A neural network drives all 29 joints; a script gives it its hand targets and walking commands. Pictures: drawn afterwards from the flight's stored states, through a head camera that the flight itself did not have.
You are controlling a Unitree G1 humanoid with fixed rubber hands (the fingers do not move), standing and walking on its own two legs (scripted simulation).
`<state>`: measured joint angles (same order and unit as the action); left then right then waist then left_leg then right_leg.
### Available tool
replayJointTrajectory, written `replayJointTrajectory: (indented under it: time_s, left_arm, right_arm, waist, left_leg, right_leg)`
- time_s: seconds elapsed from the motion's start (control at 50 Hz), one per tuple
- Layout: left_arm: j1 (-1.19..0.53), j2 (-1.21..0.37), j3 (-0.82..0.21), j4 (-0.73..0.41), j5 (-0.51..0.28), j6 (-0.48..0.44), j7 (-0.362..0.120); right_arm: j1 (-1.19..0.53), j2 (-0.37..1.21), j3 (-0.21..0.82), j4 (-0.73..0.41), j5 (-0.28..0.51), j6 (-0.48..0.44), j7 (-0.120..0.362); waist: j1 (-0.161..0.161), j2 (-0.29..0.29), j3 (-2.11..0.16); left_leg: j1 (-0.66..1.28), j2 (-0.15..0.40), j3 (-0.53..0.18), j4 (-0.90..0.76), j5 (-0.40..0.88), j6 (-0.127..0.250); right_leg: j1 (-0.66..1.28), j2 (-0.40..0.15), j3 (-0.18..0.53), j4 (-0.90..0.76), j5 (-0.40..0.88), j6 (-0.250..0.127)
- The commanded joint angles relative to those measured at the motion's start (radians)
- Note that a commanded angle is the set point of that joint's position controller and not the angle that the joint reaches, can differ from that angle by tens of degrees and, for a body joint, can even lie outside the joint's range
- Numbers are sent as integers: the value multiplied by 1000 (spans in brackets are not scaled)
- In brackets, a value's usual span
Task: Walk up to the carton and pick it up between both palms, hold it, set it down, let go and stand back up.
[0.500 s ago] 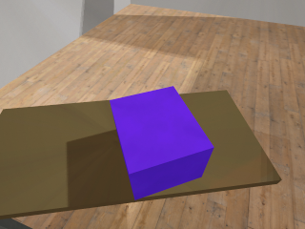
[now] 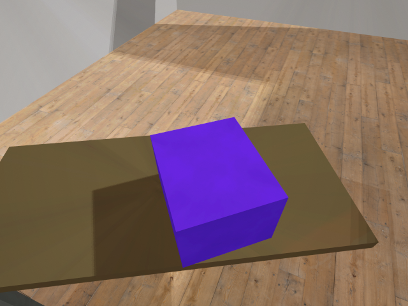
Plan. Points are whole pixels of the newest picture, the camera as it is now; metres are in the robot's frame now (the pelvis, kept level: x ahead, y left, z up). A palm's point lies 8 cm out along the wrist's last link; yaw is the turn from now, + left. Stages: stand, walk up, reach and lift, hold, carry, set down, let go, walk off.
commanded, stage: stand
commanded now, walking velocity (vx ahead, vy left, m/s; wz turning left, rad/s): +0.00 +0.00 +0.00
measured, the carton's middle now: (210, 186) +0.46 +0.00 -0.08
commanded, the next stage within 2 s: walk up in 0.52 s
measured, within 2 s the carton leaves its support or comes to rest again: neither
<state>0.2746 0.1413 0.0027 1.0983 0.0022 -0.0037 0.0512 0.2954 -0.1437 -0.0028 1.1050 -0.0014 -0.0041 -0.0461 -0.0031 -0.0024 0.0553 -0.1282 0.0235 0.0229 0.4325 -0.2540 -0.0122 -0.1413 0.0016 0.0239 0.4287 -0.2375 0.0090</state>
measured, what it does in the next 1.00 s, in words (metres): stands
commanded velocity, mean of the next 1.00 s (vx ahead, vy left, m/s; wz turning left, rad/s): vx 0.00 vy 0.00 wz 0.00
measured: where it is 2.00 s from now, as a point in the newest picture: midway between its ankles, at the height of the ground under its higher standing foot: outside the picture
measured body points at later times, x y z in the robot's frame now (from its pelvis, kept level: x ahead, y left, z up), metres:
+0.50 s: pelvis -0.01 +0.00 +0.00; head +0.00 +0.00 +0.45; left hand -0.02 +0.22 -0.16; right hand -0.02 -0.22 -0.16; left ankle -0.01 +0.13 -0.74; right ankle +0.00 -0.13 -0.74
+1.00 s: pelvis +0.02 -0.01 -0.01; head +0.03 -0.02 +0.44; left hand -0.02 +0.22 -0.16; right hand +0.00 -0.24 -0.17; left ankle -0.01 +0.13 -0.74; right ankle +0.00 -0.13 -0.74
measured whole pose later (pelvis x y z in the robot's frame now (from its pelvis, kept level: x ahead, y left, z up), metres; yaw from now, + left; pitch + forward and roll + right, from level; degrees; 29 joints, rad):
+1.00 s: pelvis +0.02 -0.01 -0.01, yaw +0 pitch -1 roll -1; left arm 0.41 0.14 0.03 1.05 0.02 -0.02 0.03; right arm 0.39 -0.18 -0.03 1.03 -0.03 -0.01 -0.04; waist 0.00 0.03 0.02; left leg -0.17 0.04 0.00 0.54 -0.34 -0.03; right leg -0.18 0.02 0.01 0.52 -0.32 -0.01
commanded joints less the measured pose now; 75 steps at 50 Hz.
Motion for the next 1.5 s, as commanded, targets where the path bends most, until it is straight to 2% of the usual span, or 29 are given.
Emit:
replayJointTrajectory:
  time_s: [0.0,0.04,0.16,0.32,0.36,0.42,0.52,0.6,0.66,0.68,0.7,0.72,0.78,0.84,0.9,0.96,1.02,1.12,1.18,1.22,1.26,1.3,1.32,1.38,1.4,1.42,1.44,1.46,1.48]
  left_arm:
    - [70,104,14,-15,1,-9,6]
    - [90,90,12,-9,-1,-9,5]
    - [99,105,11,-4,0,-10,2]
    - [106,93,5,-10,1,-13,3]
    - [93,122,16,-7,3,-10,6]
    - [94,108,14,-14,0,-11,5]
    - [109,98,14,-13,0,-13,3]
    - [107,113,15,-5,-3,-10,3]
    - [102,111,17,-11,2,-15,3]
    - [104,101,11,-6,0,-16,2]
    - [159,103,24,-12,9,-12,-6]
    - [145,109,36,-19,13,-10,-7]
    - [171,90,43,-48,22,-12,-13]
    - [215,96,49,-54,31,-30,-14]
    - [209,179,66,-73,13,-38,-11]
    - [167,175,59,-103,16,-31,-8]
    - [182,150,46,-112,7,-30,-11]
    - [139,118,37,-173,25,-17,-5]
    - [155,111,36,-197,28,-16,-9]
    - [212,138,51,-190,29,-25,-12]
    - [293,226,76,-172,12,-32,-13]
    - [320,215,73,-172,28,-25,-6]
    - [306,213,73,-179,39,-19,-1]
    - [131,231,61,-231,47,-5,14]
    - [63,239,54,-243,37,1,10]
    - [-2,253,47,-265,20,3,5]
    - [-3,213,22,-291,-3,-9,-4]
    - [65,147,6,-299,-13,-5,0]
    - [79,142,12,-277,9,18,12]
  right_arm:
    - [79,-122,-22,-25,-5,-11,-7]
    - [71,-117,-21,-19,-3,-12,-5]
    - [75,-126,-21,-26,-2,-14,-6]
    - [94,-123,-17,-30,2,-11,-3]
    - [93,-112,-13,-35,-3,-11,-6]
    - [93,-126,-12,-26,-1,-18,-6]
    - [98,-128,-15,-31,0,-15,-7]
    - [98,-102,-11,-31,1,-16,-3]
    - [96,-126,-16,-33,0,-18,-8]
    - [97,-131,-18,-29,-3,-15,-8]
    - [138,-129,-38,-56,-23,-17,-4]
    - [141,-141,-46,-56,-25,-15,-2]
    - [125,-179,-70,-80,-22,-10,-2]
    - [81,-155,-64,-106,-21,-14,2]
    - [101,-88,-42,-139,-28,-18,11]
    - [143,-73,-31,-149,-31,-30,7]
    - [157,-141,-37,-162,-28,-50,1]
    - [216,-210,-63,-180,-25,-24,-7]
    - [148,-224,-64,-201,-22,-9,-6]
    - [88,-202,-53,-218,-26,-9,1]
    - [54,-130,-24,-248,-32,-15,1]
    - [-43,-94,-14,-295,-34,-8,-4]
    - [-68,-103,-12,-314,-28,-7,-4]
    - [-52,-113,-21,-347,-15,-23,4]
    - [22,-112,-24,-325,-12,-33,9]
    - [132,-152,-39,-289,-15,-43,12]
    - [208,-242,-63,-274,-35,-47,9]
    - [202,-323,-78,-280,-23,-40,5]
    - [194,-289,-75,-284,-13,-30,5]
  waist:
    - [-1,-1,55]
    - [13,39,44]
    - [13,-29,58]
    - [-1,31,49]
    - [4,-42,58]
    - [4,46,47]
    - [8,-31,66]
    - [6,30,23]
    - [10,-49,55]
    - [7,-20,58]
    - [4,9,52]
    - [-9,30,101]
    - [5,123,152]
    - [28,26,147]
    - [12,-85,114]
    - [-6,-130,117]
    - [-4,-82,16]
    - [-50,65,-25]
    - [-16,115,74]
    - [27,45,89]
    - [66,-105,0]
    - [106,-201,81]
    - [112,-175,119]
    - [38,-108,117]
    - [-10,-99,74]
    - [-66,-48,15]
    - [-98,67,-82]
    - [-76,227,-141]
    - [-70,163,-106]
  left_leg:
    - [-33,86,-76,-106,127,24]
    - [-34,81,-71,-106,120,27]
    - [-34,79,-74,-97,92,24]
    - [-59,72,-75,-100,68,21]
    - [-41,82,-85,-110,82,26]
    - [-72,72,-81,-103,99,21]
    - [-51,80,-84,-110,92,22]
    - [-54,75,-83,-118,64,22]
    - [-55,81,-81,-103,89,20]
    - [-55,77,-74,-100,86,25]
    - [-27,59,-81,-120,-186,39]
    - [-61,79,-115,-141,-293,53]
    - [-141,146,-222,-210,-449,96]
    - [-175,115,-166,-137,-291,81]
    - [-169,-3,-5,76,-108,17]
    - [-159,18,-16,65,-18,12]
    - [-12,45,-31,30,236,33]
    - [114,168,-172,25,293,143]
    - [25,205,-183,0,270,167]
    - [-87,141,-101,92,289,115]
    - [-229,5,52,359,232,20]
    - [-444,-30,39,546,-375,-2]
    - [-492,2,2,562,-396,-3]
    - [-404,60,-18,314,-287,-12]
    - [-239,37,23,149,-143,-7]
    - [-11,18,55,-13,197,6]
    - [200,100,-65,3,466,58]
    - [160,333,-347,-66,731,187]
    - [95,382,-370,-64,752,268]
  right_leg:
    - [-64,-89,57,-90,129,-20]
    - [-80,-86,58,-95,129,-11]
    - [-103,-80,51,-100,104,-6]
    - [-80,-93,60,-101,77,-6]
    - [-103,-84,52,-89,83,-13]
    - [-50,-97,62,-89,112,-13]
    - [-75,-94,62,-99,102,-17]
    - [-73,-91,61,-89,88,-15]
    - [-81,-93,56,-99,88,-13]
    - [-94,-96,65,-100,83,-14]
    - [-128,-58,41,-75,-191,-26]
    - [-175,-44,46,-58,-267,-30]
    - [-217,-23,19,21,-208,-14]
    - [-150,-47,55,-46,-134,-27]
    - [-122,-143,234,-179,-195,-88]
    - [-80,-191,252,-150,68,-133]
    - [-42,-90,88,10,426,-69]
    - [-208,-25,14,225,176,-20]
    - [-225,-37,-3,201,97,-6]
    - [-96,-56,42,112,264,-31]
    - [123,-153,200,69,550,-133]
    - [169,-320,389,-34,670,-283]
    - [160,-331,404,-41,625,-308]
    - [96,-270,288,38,632,-241]
    - [19,-201,178,93,628,-189]
    - [-91,-148,103,209,572,-111]
    - [-227,-84,47,341,412,-29]
    - [-223,34,-26,527,-113,26]
    - [-195,18,37,594,-418,25]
